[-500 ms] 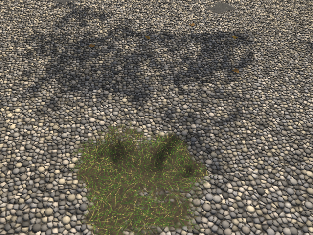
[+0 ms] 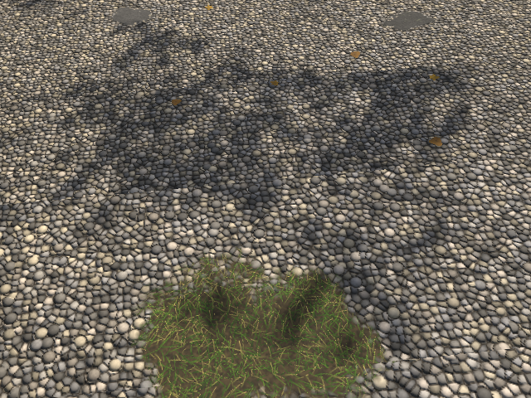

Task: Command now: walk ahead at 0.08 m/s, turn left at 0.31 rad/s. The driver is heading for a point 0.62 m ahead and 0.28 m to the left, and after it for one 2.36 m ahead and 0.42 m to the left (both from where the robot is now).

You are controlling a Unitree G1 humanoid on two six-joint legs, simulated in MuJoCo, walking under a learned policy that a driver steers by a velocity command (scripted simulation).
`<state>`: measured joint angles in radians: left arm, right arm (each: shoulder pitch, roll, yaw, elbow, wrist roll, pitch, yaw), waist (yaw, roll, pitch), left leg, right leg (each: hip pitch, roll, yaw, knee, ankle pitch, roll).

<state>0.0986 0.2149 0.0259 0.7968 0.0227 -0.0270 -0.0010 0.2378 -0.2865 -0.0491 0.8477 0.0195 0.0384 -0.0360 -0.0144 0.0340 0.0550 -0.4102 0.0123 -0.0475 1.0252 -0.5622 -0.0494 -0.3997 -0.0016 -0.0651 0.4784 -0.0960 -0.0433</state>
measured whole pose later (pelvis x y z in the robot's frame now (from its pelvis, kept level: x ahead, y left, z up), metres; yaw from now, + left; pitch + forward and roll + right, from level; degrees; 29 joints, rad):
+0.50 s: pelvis +0.01 +0.05 +0.02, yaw +16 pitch +2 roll -3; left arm 0.04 0.31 0.10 0.84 -0.01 0.02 0.05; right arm 0.26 -0.28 -0.07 0.73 0.01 0.01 -0.04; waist -0.02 -0.03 0.05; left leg -0.27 -0.04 -0.10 0.44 -0.19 0.06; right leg -0.52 0.02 0.06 0.99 -0.34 0.07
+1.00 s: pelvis +0.02 +0.01 +0.01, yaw +33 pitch +1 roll +0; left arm 0.13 0.26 0.06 0.82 0.00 0.02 0.03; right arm 0.22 -0.34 -0.09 0.68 0.02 0.07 -0.03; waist 0.01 0.03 0.07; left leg -0.46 -0.01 -0.07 0.97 -0.43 -0.09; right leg -0.19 -0.03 -0.04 0.42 -0.24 -0.01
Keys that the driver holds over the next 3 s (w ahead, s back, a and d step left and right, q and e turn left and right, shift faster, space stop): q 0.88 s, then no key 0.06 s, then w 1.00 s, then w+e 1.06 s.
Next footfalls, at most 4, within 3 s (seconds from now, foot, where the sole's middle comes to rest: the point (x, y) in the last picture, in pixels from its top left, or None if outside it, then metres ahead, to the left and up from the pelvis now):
0.24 left None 0.05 0.14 -0.77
0.74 right None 0.12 -0.08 -0.77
1.14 left None -0.02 0.15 -0.77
1.60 right None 0.38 0.16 -0.77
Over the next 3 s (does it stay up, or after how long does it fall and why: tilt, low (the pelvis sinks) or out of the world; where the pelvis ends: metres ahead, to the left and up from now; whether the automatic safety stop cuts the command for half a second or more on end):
stays up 0.86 0.54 -0.15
